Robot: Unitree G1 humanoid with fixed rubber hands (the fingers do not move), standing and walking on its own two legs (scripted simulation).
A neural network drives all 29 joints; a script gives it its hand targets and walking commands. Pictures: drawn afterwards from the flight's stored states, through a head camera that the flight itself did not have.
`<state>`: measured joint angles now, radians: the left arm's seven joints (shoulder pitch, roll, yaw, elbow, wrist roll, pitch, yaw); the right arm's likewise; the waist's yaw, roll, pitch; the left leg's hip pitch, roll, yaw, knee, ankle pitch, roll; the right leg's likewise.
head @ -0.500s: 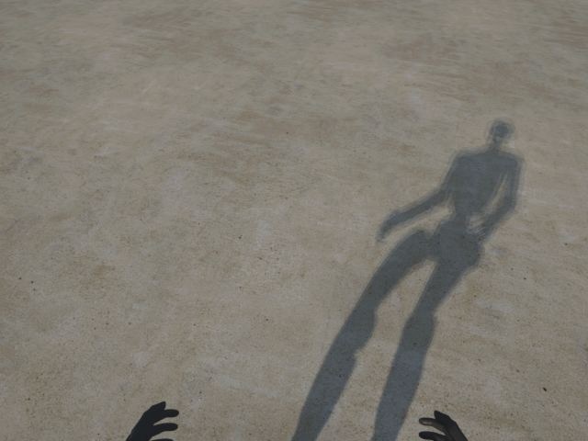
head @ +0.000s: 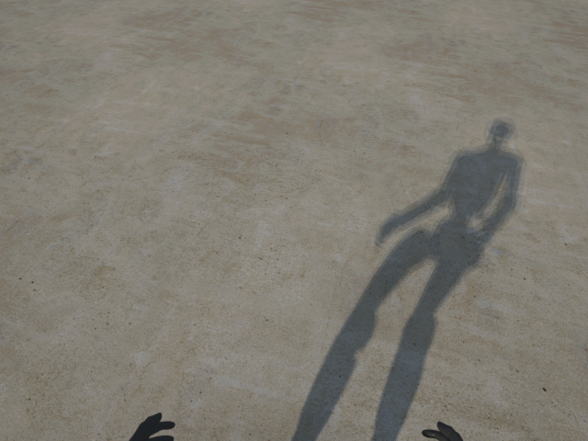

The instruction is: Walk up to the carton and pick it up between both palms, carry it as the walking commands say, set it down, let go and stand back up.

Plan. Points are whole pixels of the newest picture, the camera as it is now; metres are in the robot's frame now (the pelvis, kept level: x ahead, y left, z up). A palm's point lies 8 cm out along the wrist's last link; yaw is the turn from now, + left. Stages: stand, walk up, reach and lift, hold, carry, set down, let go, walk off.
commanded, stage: stand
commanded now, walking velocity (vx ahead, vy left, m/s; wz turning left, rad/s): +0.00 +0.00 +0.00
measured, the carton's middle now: out of the picture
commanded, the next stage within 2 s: walk up in 0.46 s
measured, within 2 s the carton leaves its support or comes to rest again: neither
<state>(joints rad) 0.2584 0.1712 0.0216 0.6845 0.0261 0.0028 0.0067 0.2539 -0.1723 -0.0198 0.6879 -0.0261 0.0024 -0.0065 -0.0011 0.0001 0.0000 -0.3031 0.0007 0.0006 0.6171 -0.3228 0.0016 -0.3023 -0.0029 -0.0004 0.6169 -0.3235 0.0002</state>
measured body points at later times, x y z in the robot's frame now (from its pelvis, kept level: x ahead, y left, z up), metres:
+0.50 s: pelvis +0.00 +0.00 +0.00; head +0.01 +0.00 +0.45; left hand +0.10 +0.23 -0.12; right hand +0.10 -0.23 -0.12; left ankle +0.00 +0.12 -0.73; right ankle +0.00 -0.12 -0.73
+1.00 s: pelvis +0.00 +0.09 -0.01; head -0.01 +0.12 +0.44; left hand -0.04 +0.42 -0.12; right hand +0.31 -0.09 -0.05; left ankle +0.02 +0.28 -0.72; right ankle +0.00 -0.12 -0.72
